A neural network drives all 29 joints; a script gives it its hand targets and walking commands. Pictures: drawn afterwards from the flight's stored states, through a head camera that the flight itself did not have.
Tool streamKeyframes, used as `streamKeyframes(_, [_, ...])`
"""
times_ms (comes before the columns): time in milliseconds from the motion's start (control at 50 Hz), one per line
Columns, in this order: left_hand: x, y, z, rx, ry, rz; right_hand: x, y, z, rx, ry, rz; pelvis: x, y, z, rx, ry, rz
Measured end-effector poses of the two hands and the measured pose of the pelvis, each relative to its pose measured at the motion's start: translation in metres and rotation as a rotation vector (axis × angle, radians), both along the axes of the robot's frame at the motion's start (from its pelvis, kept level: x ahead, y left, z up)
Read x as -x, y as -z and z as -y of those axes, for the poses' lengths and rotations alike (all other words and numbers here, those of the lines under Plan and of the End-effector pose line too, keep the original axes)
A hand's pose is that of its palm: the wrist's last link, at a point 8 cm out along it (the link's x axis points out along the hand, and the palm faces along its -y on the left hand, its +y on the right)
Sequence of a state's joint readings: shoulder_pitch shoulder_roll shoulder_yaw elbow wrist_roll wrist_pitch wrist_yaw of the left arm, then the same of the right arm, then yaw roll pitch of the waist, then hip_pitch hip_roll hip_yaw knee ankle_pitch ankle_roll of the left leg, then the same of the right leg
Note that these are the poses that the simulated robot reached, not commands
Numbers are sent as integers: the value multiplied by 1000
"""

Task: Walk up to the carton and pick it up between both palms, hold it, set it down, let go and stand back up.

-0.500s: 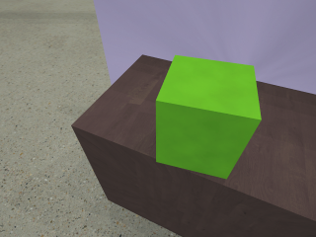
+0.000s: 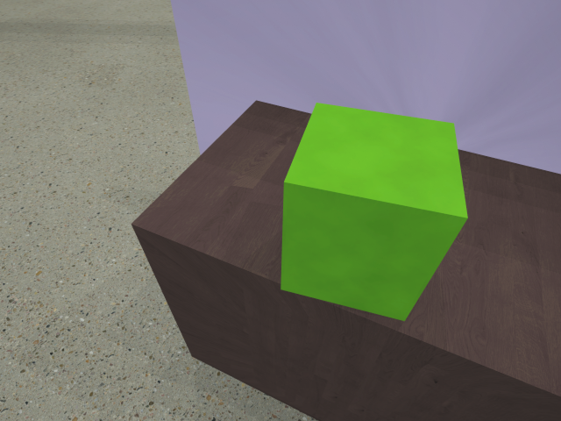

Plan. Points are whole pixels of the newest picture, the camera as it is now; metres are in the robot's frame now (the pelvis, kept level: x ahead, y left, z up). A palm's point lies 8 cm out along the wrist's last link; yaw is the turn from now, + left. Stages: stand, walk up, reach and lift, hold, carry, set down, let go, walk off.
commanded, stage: walk up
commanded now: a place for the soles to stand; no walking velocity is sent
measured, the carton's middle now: (360, 212) +0.43 -0.11 +0.07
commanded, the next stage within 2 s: reach and lift in 0.32 s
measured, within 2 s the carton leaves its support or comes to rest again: neither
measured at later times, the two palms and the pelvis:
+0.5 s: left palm out of the picture +0.12 +0.25 -0.16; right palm out of the picture +0.11 -0.26 -0.14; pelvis -0.03 -0.01 -0.03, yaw -8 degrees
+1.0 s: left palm out of the picture +0.16 +0.20 -0.09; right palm out of the picture +0.11 -0.26 -0.08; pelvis -0.04 -0.05 +0.00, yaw -10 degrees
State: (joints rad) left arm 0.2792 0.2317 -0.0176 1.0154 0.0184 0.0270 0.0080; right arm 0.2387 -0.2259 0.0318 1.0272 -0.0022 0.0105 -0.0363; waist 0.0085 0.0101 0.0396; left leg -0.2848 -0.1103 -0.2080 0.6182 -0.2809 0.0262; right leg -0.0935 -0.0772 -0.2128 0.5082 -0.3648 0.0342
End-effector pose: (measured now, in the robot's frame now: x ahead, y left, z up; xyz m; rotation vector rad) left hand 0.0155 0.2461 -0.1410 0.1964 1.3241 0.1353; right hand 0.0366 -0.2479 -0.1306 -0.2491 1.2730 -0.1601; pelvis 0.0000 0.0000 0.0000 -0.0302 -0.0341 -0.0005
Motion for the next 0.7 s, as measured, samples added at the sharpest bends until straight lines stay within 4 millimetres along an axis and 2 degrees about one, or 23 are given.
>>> streamKeyframes(280, [0, -2, -1, -3, 21, -18, 20, 1, -4, -12, 29, -45, 1, -3, -2, -9, 15, -2])
streamKeyframes(360, [2, -2, 1, -2, 17, -37, 21, 2, -3, -13, 29, -51, 1, -3, -1, -9, 20, -10])
streamKeyframes(380, [-2, 1, -1, -3, 12, -72, 15, 5, -1, -13, 31, -41, 3, 1, 0, -13, 39, -33])
streamKeyframes(420, [-22, 10, -6, -24, 17, -141, -7, 12, 4, -21, 43, 0, 13, 12, 3, -24, 77, -61])
streamKeyframes(480, [-78, 17, -7, -58, 23, -116, -54, 16, 10, -52, 36, 114, 29, 29, 8, -36, 121, -84])
streamKeyframes(540, [-144, 2, 11, -61, 48, 43, -93, 8, 15, -89, -4, 226, 39, 36, 14, -32, 147, -87])
streamKeyframes(580, [-174, -18, 33, -31, 77, 152, -103, -4, 18, -104, -13, 285, 43, 33, 18, -23, 156, -62])
streamKeyframes(600, [-183, -29, 45, -10, 93, 192, -103, -10, 20, -106, -9, 306, 43, 29, 21, -20, 158, -44])
streamKeyframes(640, [-186, -46, 66, 31, 123, 231, -95, -24, 27, -93, 16, 333, 41, 19, 26, -15, 163, -6])
streamKeyframes(700, [-170, -54, 83, 67, 139, 195, -70, -39, 40, -39, 51, 327, 36, 5, 36, -31, 172, 22])
